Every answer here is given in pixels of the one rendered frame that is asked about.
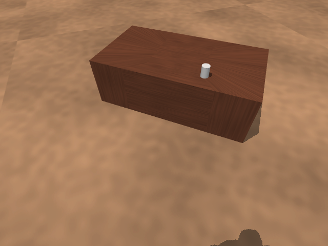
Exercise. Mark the can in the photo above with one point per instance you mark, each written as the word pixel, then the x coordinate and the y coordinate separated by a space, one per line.
pixel 205 69

